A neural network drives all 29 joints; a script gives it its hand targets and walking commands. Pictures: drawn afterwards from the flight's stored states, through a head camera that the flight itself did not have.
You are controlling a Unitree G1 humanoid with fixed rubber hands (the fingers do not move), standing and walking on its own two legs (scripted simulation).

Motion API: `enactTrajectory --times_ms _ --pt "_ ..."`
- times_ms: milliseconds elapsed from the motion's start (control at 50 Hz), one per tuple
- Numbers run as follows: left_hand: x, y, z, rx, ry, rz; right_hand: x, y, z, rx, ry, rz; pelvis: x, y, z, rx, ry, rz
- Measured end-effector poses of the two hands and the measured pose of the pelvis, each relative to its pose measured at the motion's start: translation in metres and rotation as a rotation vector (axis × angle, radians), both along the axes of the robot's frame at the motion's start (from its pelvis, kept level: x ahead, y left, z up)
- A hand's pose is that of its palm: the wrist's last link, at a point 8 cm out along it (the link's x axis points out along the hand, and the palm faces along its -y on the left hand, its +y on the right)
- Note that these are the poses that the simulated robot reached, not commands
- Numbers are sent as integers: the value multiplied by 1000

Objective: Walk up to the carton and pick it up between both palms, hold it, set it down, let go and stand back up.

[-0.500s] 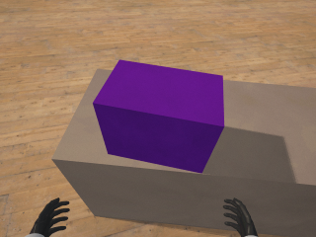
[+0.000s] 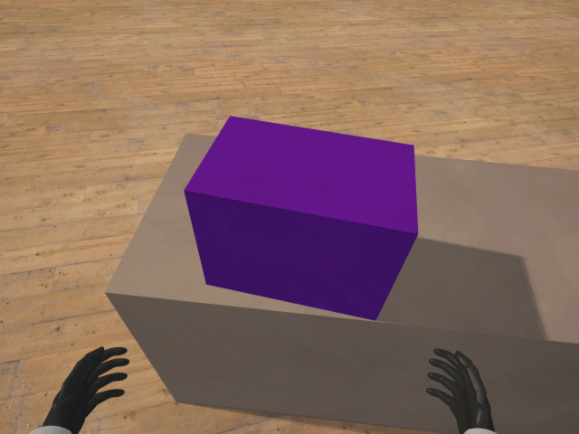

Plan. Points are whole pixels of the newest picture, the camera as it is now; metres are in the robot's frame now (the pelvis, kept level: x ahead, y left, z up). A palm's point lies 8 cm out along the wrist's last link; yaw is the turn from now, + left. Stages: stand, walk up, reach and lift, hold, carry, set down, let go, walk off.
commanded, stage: reach and lift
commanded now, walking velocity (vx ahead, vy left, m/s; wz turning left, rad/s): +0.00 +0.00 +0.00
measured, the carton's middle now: (303, 219) +0.46 +0.00 +0.02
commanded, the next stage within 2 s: none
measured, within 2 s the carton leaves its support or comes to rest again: neither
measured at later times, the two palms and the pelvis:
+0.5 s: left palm (72, 346) +0.22 +0.30 +0.02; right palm (465, 345) +0.25 -0.22 +0.02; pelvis +0.00 -0.01 +0.00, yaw +2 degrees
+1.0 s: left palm (103, 258) +0.32 +0.28 +0.07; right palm (485, 310) +0.28 -0.24 +0.05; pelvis +0.01 -0.01 +0.00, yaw +0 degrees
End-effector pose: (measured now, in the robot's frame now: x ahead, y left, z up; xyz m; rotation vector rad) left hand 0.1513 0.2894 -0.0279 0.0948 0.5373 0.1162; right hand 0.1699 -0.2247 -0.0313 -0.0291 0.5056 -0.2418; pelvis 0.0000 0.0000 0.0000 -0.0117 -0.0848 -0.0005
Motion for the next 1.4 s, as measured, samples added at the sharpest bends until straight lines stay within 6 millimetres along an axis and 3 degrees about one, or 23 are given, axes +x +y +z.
enactTrajectory --times_ms 300,540,700,920,1400 --pt "28 8 27 -13 -173 -38 30 4 26 20 -116 -24 -9 -6 -4 -1 7 19" --pt "74 9 51 -8 -250 -79 82 6 51 47 -181 -3 1 -6 -4 1 26 39" --pt "107 4 67 -4 -243 -107 90 -4 56 54 -178 -24 10 -4 -1 -3 34 32" --pt "155 -9 95 -19 -269 -120 103 -15 77 51 -219 -18 13 -6 1 5 37 6" --pt "221 -13 137 -31 -286 -104 157 -24 118 38 -241 -19 6 -7 2 1 85 8"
